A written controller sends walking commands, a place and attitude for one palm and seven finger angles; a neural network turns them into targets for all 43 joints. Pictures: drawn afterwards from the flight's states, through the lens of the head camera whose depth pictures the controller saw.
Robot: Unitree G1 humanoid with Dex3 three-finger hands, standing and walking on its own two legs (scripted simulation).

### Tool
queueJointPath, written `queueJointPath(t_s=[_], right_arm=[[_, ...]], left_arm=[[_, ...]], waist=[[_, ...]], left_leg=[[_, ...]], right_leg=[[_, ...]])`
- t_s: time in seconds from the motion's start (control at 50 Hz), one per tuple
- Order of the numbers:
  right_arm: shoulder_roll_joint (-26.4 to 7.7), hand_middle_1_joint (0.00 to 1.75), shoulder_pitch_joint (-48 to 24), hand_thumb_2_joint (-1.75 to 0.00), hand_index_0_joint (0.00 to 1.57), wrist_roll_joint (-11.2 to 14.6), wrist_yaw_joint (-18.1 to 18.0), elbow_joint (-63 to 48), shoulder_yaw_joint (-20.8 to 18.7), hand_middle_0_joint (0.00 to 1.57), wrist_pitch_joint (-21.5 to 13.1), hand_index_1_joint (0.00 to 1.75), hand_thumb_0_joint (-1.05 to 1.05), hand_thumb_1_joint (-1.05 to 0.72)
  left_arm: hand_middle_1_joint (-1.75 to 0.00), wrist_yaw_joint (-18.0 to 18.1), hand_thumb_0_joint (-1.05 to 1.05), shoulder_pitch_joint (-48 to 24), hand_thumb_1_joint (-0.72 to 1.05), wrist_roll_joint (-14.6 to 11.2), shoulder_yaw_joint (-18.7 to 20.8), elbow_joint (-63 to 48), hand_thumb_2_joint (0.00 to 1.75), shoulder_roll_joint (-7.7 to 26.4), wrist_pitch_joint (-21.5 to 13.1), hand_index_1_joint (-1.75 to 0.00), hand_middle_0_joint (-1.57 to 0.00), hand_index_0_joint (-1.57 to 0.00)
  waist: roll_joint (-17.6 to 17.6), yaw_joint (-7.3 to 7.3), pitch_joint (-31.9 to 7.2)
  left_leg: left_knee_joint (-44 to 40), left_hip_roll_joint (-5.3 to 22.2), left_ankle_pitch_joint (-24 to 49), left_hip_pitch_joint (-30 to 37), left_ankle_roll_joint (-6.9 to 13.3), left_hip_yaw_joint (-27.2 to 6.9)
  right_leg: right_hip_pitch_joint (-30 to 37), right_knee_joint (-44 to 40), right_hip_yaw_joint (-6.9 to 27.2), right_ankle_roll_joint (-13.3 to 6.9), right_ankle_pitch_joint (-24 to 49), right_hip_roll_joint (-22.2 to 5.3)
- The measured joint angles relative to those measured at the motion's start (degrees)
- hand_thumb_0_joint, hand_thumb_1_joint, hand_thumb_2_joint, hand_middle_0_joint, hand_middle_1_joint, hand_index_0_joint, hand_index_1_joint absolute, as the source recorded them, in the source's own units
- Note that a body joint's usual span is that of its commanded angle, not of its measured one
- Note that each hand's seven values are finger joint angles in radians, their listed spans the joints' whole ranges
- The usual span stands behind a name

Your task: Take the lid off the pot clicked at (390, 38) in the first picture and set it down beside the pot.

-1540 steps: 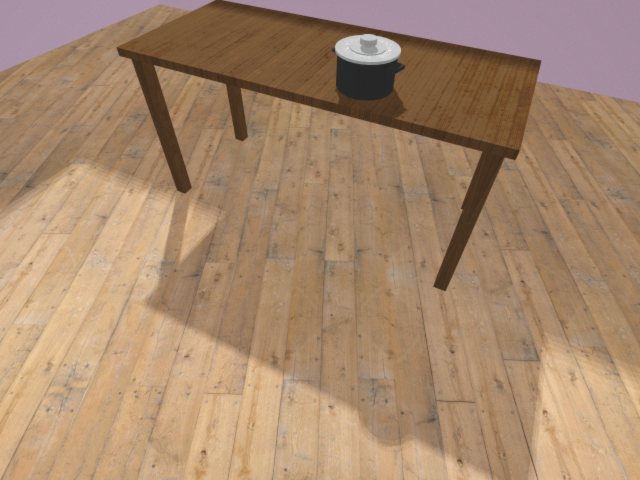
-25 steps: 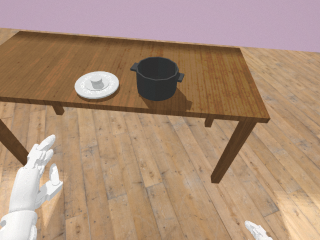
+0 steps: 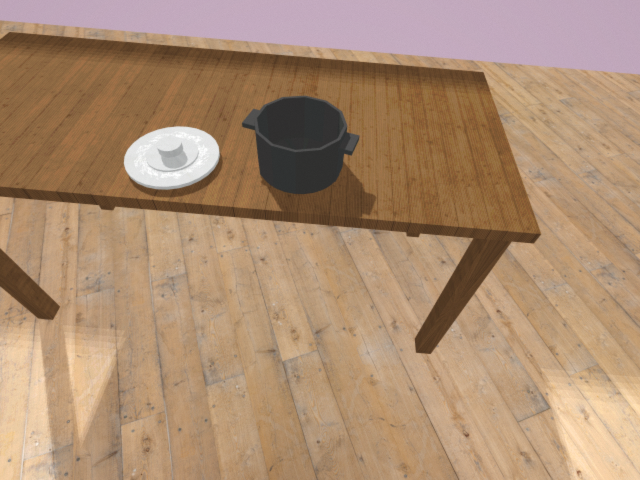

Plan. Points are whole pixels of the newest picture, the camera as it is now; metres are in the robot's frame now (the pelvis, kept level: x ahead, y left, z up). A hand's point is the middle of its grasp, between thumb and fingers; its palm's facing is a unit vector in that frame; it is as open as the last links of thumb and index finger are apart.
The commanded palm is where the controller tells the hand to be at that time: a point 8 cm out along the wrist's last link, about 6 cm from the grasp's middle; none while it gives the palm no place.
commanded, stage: let the arm hang, fingers relaxed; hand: left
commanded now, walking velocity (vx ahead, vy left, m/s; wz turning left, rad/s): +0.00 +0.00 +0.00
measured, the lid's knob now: (169, 146) +0.71 +0.33 -0.05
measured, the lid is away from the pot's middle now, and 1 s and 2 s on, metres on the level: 0.27 0.27 0.27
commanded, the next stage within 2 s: look to check the result in 0.52 s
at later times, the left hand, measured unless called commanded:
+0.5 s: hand out of the picture +0.04 +0.16 -0.18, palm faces +0.03 -0.98 -0.18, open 7.3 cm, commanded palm none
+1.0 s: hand out of the picture +0.05 +0.17 -0.18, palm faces +0.02 -0.98 -0.19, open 7.3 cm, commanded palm none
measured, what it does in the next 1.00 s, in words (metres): stands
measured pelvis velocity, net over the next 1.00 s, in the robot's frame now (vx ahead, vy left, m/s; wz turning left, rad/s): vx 0.02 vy -0.01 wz -0.02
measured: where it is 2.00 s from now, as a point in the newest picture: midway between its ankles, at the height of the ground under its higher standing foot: outside the picture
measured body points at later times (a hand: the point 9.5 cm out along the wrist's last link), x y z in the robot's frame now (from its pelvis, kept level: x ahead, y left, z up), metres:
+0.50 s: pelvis +0.02 -0.01 +0.00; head +0.05 +0.00 +0.45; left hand +0.04 +0.21 -0.17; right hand +0.01 -0.23 -0.15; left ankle -0.04 +0.10 -0.73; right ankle -0.02 -0.13 -0.73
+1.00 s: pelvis +0.02 -0.01 +0.00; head +0.06 +0.00 +0.45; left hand +0.05 +0.22 -0.16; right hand +0.00 -0.22 -0.15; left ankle -0.04 +0.10 -0.73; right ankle -0.02 -0.13 -0.73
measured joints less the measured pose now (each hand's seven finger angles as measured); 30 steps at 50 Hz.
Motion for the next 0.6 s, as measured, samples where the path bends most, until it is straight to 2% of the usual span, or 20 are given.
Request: queueJointPath(t_s=[0.22, 0.6], right_arm=[[-0.32, 0.3, -1.92, -0.9, 0.21, 0.0, -0.4, 2.2, -0.27, 0.2, -0.23, 0.3, 0.02, -0.92], [-0.04, 0.3, -2.6, -0.9, 0.2, 0.01, -0.89, 2.95, -0.38, 0.2, -0.58, 0.29, 0.01, -0.92]], left_arm=[[-0.3, 0.31, 0.01, 0.71, 0.91, 0.13, -0.78, 2.75, 0.9, -3.64, -0.56, -0.3, -0.19, -0.2], [-0.3, 0.42, 0.01, 0.26, 0.93, -0.03, -0.11, 3.76, 0.9, -3.27, -0.82, -0.3, -0.2, -0.2]], waist=[[0.83, 0.67, -0.92], [-0.26, 0.69, -0.62]], left_leg=[[-1.49, 0.29, -0.59, 2.48, -0.31, 0.59], [-2.08, 1.03, -1.26, 3.73, -0.86, 0.64]], right_leg=[[1.73, -0.35, 0.61, -0.35, -0.92, 0.26], [2.89, -0.97, 0.65, -0.93, -1.42, 0.97]])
